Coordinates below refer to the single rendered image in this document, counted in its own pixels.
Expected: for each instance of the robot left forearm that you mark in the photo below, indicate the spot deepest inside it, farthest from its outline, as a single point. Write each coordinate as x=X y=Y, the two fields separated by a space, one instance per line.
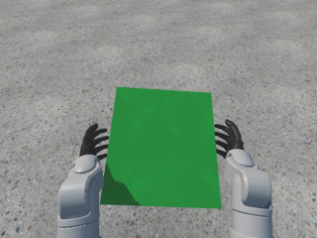
x=78 y=208

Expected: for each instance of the robot right forearm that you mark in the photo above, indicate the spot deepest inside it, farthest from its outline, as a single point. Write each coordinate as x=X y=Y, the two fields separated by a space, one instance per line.
x=251 y=196

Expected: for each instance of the robot right hand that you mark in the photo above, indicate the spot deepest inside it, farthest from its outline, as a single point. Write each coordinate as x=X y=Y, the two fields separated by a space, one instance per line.
x=234 y=139

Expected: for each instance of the robot left hand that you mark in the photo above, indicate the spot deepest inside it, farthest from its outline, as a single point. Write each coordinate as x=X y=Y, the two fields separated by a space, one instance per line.
x=89 y=143

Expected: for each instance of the carton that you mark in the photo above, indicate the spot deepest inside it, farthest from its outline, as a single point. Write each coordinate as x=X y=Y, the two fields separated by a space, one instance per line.
x=162 y=150

